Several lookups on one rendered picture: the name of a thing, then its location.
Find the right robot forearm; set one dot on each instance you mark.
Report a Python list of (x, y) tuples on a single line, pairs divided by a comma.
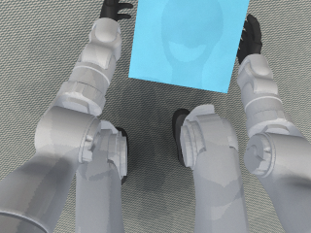
[(261, 100)]

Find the robot right foot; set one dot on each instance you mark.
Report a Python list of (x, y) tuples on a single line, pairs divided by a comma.
[(177, 123)]

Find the robot left thigh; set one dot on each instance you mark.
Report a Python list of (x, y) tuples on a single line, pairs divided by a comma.
[(98, 187)]

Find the left robot forearm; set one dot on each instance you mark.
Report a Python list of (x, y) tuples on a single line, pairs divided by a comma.
[(92, 74)]

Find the left robot upper arm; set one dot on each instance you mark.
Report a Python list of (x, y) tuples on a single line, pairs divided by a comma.
[(33, 196)]

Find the robot right hand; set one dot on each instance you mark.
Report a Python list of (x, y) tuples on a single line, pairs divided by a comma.
[(251, 43)]

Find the robot left hand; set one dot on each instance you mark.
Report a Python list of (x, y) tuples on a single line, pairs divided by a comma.
[(110, 9)]

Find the right robot upper arm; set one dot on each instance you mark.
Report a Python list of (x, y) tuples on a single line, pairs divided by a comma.
[(282, 164)]

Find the carton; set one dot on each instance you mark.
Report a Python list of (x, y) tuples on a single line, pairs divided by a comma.
[(191, 43)]

